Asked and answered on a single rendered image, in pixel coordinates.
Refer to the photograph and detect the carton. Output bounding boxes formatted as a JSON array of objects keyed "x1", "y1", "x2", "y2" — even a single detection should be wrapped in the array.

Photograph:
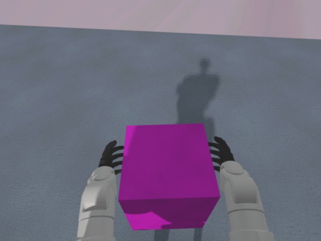
[{"x1": 118, "y1": 124, "x2": 220, "y2": 230}]

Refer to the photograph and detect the robot left hand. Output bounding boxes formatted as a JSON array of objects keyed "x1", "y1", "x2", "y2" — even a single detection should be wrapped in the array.
[{"x1": 98, "y1": 140, "x2": 124, "y2": 175}]

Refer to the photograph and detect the left robot forearm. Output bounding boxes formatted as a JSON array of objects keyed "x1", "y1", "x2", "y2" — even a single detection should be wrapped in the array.
[{"x1": 76, "y1": 166, "x2": 117, "y2": 241}]

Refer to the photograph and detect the right robot forearm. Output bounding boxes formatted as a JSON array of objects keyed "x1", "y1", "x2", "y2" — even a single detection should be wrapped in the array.
[{"x1": 220, "y1": 161, "x2": 275, "y2": 241}]

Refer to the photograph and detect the robot right hand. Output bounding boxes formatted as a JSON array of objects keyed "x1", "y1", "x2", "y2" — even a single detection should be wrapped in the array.
[{"x1": 208, "y1": 136, "x2": 235, "y2": 172}]

